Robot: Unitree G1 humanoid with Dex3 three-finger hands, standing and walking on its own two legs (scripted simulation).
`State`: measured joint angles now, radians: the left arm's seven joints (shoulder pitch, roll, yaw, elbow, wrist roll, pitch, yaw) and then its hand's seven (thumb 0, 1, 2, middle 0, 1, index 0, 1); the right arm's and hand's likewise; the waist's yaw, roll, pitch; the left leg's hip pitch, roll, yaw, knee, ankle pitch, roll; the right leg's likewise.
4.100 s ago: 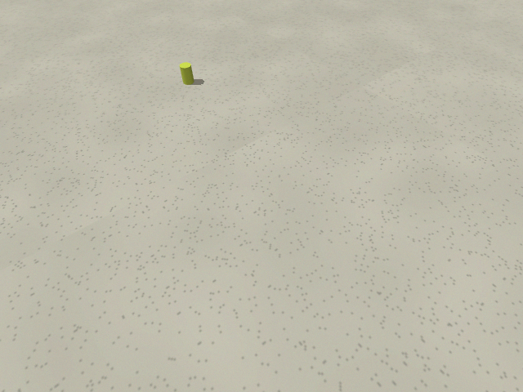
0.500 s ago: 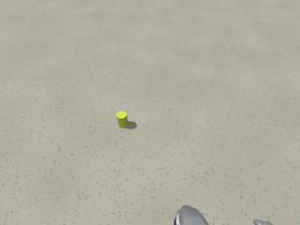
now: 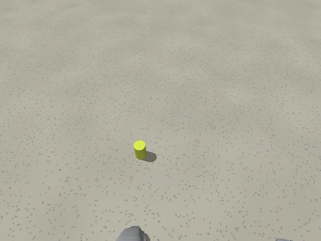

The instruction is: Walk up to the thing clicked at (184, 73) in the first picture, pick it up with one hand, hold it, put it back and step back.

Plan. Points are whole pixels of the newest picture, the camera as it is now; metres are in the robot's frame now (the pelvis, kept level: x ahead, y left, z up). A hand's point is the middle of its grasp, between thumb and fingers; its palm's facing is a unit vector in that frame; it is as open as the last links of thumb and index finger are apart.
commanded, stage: walk up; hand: left
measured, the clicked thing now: (140, 150) +0.76 +0.19 -0.70
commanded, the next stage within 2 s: none
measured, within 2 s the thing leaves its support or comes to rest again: neither
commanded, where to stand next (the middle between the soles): +0.43 +0.00 m, yaw -3 degrees
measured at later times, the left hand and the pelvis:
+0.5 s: hand (80, 194) +0.26 +0.28 -0.13, palm faces -0.09 -0.91 -0.41, open 7.4 cm; pelvis +0.17 +0.00 -0.01, yaw -2 degrees
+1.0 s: hand (80, 169) +0.36 +0.31 -0.17, palm faces -0.06 -0.93 -0.36, open 7.4 cm; pelvis +0.32 +0.04 -0.01, yaw -1 degrees
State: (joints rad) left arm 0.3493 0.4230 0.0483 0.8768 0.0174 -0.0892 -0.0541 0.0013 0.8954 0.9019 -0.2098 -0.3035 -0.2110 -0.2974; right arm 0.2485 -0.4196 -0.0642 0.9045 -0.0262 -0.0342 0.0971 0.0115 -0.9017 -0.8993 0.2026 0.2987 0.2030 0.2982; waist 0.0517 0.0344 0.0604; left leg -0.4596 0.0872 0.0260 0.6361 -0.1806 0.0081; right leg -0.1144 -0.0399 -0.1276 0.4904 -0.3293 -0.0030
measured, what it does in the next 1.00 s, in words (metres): walks ahead: left foot, then right foot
